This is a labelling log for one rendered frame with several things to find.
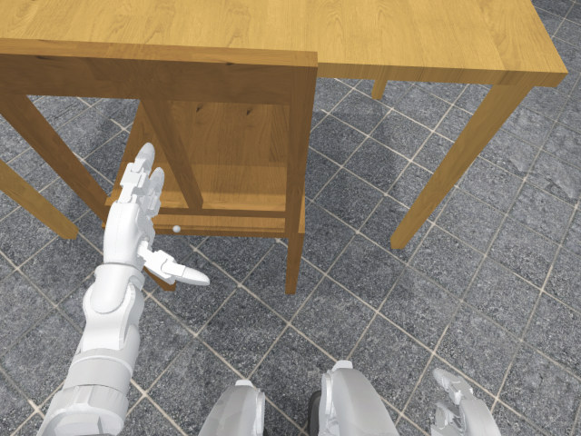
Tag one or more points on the robot right hand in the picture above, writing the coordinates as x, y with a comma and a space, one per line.
473, 418

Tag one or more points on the right robot shin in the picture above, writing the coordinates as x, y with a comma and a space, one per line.
330, 427

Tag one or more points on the table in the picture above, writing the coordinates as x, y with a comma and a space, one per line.
499, 42

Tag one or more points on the robot left forearm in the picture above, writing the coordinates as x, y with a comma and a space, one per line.
93, 398

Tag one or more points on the chair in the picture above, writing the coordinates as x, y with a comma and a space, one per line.
230, 128

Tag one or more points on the robot left hand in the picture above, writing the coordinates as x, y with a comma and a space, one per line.
129, 220

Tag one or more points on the right robot thigh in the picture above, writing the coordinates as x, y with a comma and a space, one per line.
347, 395

